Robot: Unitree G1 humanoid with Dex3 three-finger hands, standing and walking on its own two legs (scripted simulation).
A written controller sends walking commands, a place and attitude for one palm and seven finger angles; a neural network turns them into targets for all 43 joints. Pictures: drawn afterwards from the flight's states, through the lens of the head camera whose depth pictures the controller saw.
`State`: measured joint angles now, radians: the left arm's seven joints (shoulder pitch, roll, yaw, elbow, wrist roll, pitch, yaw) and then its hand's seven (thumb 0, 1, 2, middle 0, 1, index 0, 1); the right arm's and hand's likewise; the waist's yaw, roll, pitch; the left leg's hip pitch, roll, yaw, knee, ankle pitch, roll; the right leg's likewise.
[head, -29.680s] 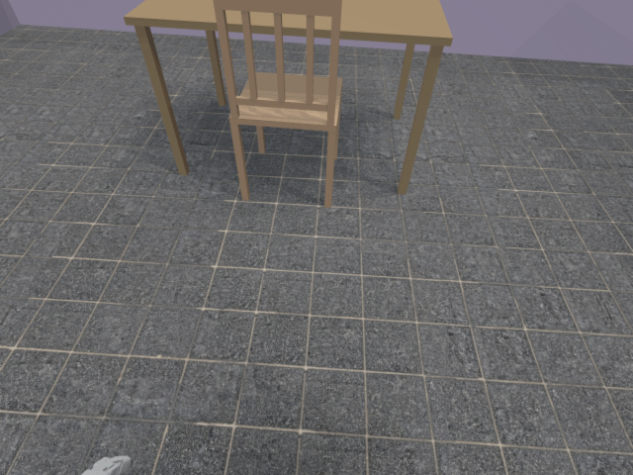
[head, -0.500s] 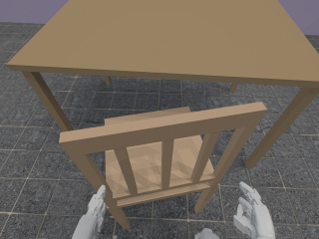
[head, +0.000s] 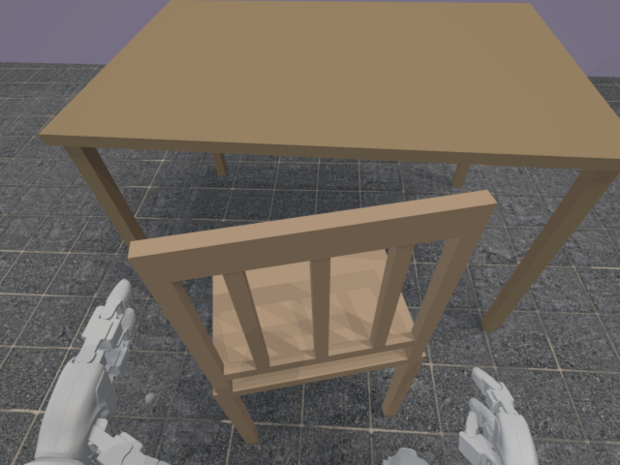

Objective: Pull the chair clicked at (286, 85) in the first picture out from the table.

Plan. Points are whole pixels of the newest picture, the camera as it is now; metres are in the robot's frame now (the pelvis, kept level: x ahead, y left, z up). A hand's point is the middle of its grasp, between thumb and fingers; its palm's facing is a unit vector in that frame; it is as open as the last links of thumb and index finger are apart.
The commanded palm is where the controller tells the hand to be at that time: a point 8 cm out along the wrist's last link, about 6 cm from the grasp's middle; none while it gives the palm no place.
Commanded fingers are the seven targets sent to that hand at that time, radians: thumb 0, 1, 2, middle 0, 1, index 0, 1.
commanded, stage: draw the hand back to the body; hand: left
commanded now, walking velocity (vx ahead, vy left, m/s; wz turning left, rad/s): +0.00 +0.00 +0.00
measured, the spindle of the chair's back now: (320, 312) +0.35 +0.02 -0.04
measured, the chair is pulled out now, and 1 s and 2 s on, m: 0.22 0.22 0.22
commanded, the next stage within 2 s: step back with the hand held close in 1.02 s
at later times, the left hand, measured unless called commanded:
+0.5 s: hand (43, 317) +0.21 +0.24 +0.19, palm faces +0.44 -0.78 -0.45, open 11.4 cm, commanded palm +0.16 +0.29 +0.21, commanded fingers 0.00 0.68 0.80 -0.17 -0.25 -0.17 -0.25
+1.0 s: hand (10, 279) +0.23 +0.28 +0.21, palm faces +0.47 -0.77 -0.44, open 7.5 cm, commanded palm +0.18 +0.32 +0.23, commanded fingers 0.00 0.90 0.90 -0.20 -0.30 -0.20 -0.30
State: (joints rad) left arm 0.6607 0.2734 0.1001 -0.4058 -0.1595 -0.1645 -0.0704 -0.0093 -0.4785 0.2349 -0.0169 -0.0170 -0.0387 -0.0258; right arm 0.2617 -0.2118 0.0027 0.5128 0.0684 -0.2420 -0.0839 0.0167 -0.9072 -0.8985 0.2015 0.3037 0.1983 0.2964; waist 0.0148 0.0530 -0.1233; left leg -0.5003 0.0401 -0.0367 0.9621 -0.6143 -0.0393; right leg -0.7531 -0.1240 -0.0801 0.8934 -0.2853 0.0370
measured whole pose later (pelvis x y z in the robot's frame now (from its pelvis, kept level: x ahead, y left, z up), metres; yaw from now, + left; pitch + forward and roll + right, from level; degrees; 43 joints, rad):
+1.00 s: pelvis +0.04 +0.02 +0.05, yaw -2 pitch -2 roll -2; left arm 0.51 0.33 0.35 -0.44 -0.01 -0.14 0.17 0.02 0.88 0.90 -0.21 -0.30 -0.21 -0.30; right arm 0.22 -0.22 -0.02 0.67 0.01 -0.21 -0.08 0.02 -0.91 -0.90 0.20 0.30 0.20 0.30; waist 0.06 0.07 0.02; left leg 0.02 0.05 0.02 0.45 -0.43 -0.01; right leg -0.27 -0.09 -0.07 0.46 -0.15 0.06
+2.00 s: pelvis -0.03 +0.00 +0.04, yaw -3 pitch -1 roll +1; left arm 0.55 0.42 0.46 -0.52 -0.01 -0.18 0.19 0.02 0.89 0.90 -0.22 -0.30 -0.22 -0.30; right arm 0.21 -0.20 -0.02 0.56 0.03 -0.09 -0.09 0.01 -0.91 -0.90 0.20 0.30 0.20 0.30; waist 0.01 -0.02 0.06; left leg -0.18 0.04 0.03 0.62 -0.42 -0.03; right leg -0.44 -0.10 -0.05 0.55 -0.09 0.03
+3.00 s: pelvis -0.14 +0.01 +0.05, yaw +0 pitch +3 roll -1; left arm 0.65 0.49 0.53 -0.61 -0.04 -0.26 0.15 0.02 0.89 0.90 -0.22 -0.30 -0.22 -0.30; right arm 0.13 -0.15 -0.05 0.64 0.00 -0.16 -0.06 0.01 -0.91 -0.90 0.20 0.30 0.20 0.30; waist 0.00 -0.07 0.11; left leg -0.35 0.06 0.04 0.56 -0.26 -0.01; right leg -0.56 0.00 -0.01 1.01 -0.45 0.02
